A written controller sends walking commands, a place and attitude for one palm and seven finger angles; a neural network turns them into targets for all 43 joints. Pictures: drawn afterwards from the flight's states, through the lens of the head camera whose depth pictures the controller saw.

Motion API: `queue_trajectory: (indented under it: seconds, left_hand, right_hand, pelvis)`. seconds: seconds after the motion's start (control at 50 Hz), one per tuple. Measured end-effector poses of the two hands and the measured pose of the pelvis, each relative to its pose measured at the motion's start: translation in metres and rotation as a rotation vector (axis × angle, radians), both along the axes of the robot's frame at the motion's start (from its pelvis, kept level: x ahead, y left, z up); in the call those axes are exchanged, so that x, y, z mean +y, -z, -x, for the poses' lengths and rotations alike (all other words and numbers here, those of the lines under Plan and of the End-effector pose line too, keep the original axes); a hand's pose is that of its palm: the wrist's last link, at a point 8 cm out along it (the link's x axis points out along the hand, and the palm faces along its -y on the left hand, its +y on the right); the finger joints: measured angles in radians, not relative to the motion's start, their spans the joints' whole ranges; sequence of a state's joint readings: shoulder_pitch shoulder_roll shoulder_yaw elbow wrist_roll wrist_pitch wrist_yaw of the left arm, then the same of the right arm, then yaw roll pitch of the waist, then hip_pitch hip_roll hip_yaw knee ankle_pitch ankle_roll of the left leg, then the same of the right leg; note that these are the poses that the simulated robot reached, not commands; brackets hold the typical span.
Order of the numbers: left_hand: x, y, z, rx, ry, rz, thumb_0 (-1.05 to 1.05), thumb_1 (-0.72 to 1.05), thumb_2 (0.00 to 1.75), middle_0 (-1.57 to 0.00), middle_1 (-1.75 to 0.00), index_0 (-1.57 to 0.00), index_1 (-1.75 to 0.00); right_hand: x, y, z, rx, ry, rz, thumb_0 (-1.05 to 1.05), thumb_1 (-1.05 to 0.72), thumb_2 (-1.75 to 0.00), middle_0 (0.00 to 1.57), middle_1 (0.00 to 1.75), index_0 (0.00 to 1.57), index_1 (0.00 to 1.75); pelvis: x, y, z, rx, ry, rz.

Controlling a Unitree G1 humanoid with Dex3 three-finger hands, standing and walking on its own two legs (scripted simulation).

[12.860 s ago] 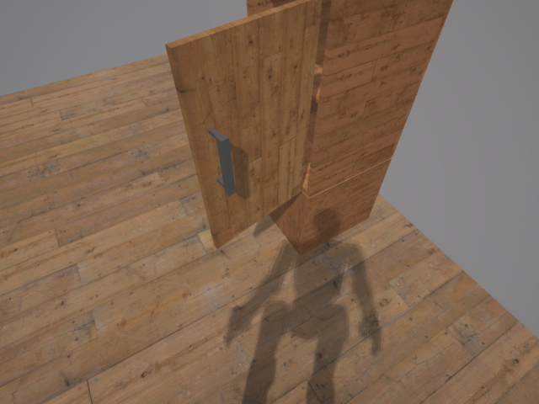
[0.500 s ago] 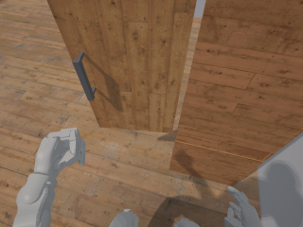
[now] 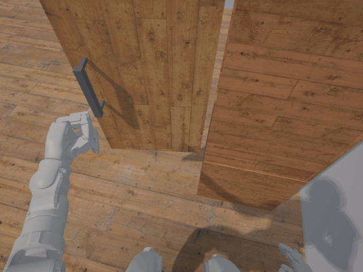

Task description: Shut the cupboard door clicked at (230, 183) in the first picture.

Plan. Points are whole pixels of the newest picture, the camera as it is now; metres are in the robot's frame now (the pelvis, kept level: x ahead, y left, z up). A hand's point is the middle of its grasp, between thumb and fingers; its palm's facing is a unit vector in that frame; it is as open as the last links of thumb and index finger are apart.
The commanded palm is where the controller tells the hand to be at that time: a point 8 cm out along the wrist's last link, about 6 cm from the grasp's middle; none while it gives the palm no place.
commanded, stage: bring the fist close to the handle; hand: left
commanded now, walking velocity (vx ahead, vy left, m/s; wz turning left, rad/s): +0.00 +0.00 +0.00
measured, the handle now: (91, 89) +0.53 +0.25 +0.06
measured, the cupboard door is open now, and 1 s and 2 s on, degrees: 100 100 85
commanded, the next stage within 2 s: push the door shut along its arc in 0.60 s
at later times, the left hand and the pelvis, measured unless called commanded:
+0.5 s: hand (97, 123) +0.43 +0.21 +0.06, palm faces +0.00 -1.00 -0.01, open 3.1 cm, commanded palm +0.40 +0.26 +0.06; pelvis +0.01 +0.01 +0.00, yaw -2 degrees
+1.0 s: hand (103, 111) +0.46 +0.20 +0.07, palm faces -0.09 -1.00 -0.02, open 3.1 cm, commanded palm +0.45 +0.25 +0.06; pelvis +0.00 +0.01 -0.01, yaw -1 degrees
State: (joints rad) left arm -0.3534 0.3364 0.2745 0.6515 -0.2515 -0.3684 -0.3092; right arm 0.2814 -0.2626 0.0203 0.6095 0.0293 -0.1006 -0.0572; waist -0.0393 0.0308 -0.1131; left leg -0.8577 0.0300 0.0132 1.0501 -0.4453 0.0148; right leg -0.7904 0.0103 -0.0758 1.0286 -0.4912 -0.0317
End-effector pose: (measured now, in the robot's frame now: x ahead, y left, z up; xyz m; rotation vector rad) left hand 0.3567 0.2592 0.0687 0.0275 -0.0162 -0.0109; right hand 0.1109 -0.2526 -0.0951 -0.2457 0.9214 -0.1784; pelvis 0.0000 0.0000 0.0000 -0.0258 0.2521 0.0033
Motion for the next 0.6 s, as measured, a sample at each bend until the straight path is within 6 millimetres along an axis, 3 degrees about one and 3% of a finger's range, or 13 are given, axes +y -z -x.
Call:
queue_trajectory:
  seconds: [0.3, 0.44, 0.6]
  left_hand:
    - [-0.002, -0.001, -0.056, 0.006, 0.007, 0.008, 0.02, 0.9, 0.9, -1.3, -1.5, -1.3, -1.5]
    - [-0.001, 0.004, -0.052, 0.025, 0.005, 0.014, 0.02, 0.9, 0.9, -1.3, -1.5, -1.3, -1.5]
    - [0.007, 0.003, -0.043, -0.003, -0.007, 0.012, 0.02, 0.9, 0.9, -1.3, -1.5, -1.3, -1.5]
  right_hand:
    - [-0.005, 0.01, 0.048, 0.164, 0.081, 0.009, 0.01, -0.91, -0.9, 0.2, 0.3, 0.21, 0.3]
    - [-0.003, 0.007, 0.062, 0.211, 0.116, -0.006, 0.01, -0.91, -0.9, 0.2, 0.3, 0.21, 0.3]
    - [-0.001, 0.004, 0.054, 0.198, 0.106, 0.003, 0.01, -0.91, -0.9, 0.2, 0.3, 0.21, 0.3]
  pelvis:
    - [0.005, 0.004, -0.001, 0.048, 0.014, 0.006]
    - [0.007, -0.001, -0.006, 0.046, 0.027, 0.003]
    - [0.008, -0.002, -0.006, 0.038, 0.021, 0.009]
